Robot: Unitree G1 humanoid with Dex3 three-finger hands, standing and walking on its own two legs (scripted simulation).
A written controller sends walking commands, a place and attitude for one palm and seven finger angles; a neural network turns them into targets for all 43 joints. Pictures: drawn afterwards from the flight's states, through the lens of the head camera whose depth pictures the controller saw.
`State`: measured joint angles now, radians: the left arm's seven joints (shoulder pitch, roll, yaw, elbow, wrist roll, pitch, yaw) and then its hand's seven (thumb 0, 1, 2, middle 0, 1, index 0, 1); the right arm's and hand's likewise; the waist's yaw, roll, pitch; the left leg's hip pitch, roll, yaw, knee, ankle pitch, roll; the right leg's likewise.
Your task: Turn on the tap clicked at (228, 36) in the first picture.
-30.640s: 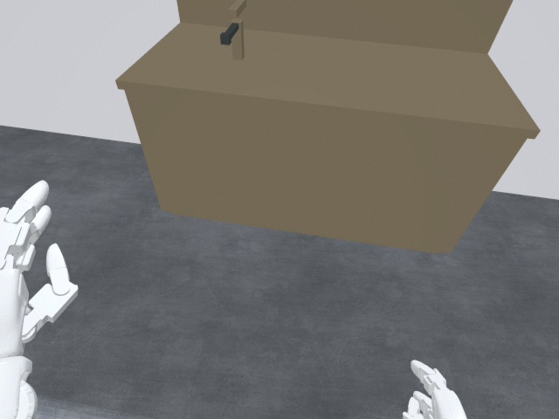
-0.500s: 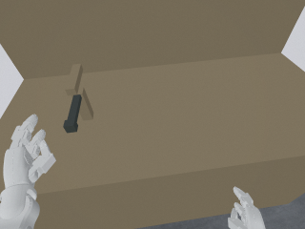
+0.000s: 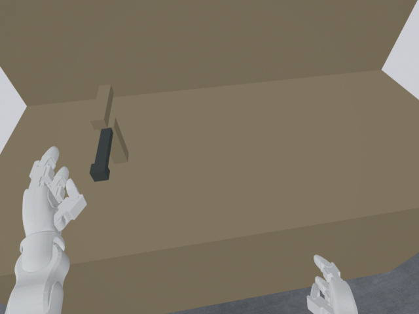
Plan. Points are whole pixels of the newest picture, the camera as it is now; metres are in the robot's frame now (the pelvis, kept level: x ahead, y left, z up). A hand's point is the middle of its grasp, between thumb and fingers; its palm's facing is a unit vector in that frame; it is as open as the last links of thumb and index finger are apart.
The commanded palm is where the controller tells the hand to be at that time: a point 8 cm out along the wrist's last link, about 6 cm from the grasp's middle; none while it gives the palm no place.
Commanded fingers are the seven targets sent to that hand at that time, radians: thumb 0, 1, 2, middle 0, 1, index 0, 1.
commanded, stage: reach beside the lever's end, fingers flat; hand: left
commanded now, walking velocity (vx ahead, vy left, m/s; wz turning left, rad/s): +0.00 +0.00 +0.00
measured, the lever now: (100, 172) +0.35 +0.26 +0.08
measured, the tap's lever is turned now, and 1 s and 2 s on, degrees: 0 0 3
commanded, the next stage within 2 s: push the lever round in 0.96 s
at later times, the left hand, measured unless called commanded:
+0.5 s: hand (82, 188) +0.30 +0.27 +0.09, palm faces +0.47 -0.88 -0.10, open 7.8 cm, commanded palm +0.26 +0.32 +0.08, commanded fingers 0.00 0.90 0.90 -0.15 -0.15 -0.15 -0.15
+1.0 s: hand (78, 190) +0.30 +0.29 +0.08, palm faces +0.48 -0.88 -0.09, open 7.8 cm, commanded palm +0.26 +0.33 +0.07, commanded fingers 0.00 0.90 0.90 -0.15 -0.15 -0.15 -0.15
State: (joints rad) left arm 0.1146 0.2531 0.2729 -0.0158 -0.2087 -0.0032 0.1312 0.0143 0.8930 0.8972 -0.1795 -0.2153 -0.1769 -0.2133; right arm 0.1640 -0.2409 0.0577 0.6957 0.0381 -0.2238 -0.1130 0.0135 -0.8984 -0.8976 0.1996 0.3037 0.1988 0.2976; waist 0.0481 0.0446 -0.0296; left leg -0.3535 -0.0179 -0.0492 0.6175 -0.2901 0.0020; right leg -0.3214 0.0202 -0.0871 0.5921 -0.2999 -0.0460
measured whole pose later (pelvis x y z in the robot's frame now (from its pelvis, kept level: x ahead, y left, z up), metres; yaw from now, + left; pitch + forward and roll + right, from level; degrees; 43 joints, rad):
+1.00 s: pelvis +0.00 +0.00 -0.01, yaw -1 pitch +4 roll -1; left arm -0.06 0.29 0.37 0.32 -0.20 -0.18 0.07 0.01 0.89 0.90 -0.16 -0.15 -0.15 -0.15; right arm 0.21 -0.27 0.02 0.71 0.04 -0.15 -0.10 0.01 -0.90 -0.90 0.20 0.30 0.20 0.30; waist 0.02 0.04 -0.04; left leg -0.44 -0.01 -0.04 0.68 -0.31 0.01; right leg -0.40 0.03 -0.08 0.63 -0.30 -0.04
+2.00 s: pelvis -0.01 +0.00 -0.01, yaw +0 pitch +3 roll -1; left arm -0.08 0.19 0.23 0.26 -0.14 -0.17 0.26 0.01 0.93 0.93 -0.16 -0.15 -0.15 -0.15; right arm 0.17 -0.25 0.03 0.70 0.02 -0.12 -0.09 0.01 -0.90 -0.90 0.20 0.30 0.20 0.30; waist 0.03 0.05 -0.04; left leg -0.44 -0.01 -0.06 0.68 -0.30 0.00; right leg -0.39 0.03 -0.10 0.64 -0.30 -0.05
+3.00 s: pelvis -0.01 +0.00 -0.01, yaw +0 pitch +3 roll -1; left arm -0.25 -0.01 0.08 0.33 0.02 -0.04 0.69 0.01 0.94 0.93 -0.16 -0.15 -0.15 -0.15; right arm 0.11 -0.20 0.00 0.73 -0.03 0.01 -0.05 0.01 -0.90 -0.90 0.20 0.30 0.20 0.30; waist 0.02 0.04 -0.06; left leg -0.43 -0.01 -0.05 0.67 -0.29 0.00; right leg -0.40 0.03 -0.09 0.64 -0.30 -0.05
